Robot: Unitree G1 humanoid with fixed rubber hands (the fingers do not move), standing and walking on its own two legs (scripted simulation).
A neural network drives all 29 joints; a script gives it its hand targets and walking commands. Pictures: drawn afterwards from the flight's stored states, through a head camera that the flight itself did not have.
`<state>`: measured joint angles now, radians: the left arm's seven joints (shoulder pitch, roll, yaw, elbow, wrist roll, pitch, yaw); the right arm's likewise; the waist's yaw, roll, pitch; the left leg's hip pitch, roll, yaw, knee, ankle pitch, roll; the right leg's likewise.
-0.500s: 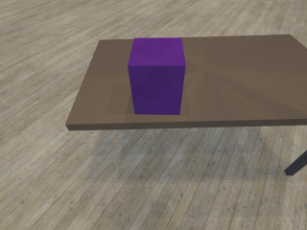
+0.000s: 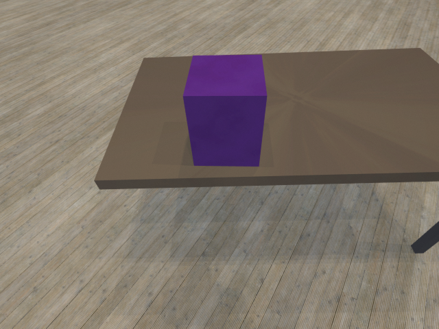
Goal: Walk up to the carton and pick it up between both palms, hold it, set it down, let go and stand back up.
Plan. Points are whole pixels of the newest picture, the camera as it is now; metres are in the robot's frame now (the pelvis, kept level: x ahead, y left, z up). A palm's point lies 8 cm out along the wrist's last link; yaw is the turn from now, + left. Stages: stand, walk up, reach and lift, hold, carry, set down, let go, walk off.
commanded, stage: stand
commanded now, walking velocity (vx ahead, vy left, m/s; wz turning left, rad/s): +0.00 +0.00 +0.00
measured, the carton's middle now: (226, 112) +0.70 +0.02 +0.00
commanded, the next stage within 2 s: none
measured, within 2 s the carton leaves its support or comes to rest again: neither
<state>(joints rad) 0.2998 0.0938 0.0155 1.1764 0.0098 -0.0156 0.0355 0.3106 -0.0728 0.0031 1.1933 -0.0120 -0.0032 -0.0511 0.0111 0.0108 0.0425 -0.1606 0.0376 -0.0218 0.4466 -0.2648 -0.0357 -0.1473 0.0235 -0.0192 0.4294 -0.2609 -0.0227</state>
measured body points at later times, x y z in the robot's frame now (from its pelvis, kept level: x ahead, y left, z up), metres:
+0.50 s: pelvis +0.01 +0.00 +0.00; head +0.02 +0.00 +0.45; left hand -0.02 +0.20 -0.16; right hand -0.02 -0.19 -0.17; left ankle -0.01 +0.14 -0.74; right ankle -0.02 -0.11 -0.74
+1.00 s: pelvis +0.00 +0.00 +0.00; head +0.01 -0.01 +0.45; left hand -0.01 +0.20 -0.16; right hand -0.04 -0.19 -0.17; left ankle -0.02 +0.14 -0.74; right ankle -0.02 -0.11 -0.74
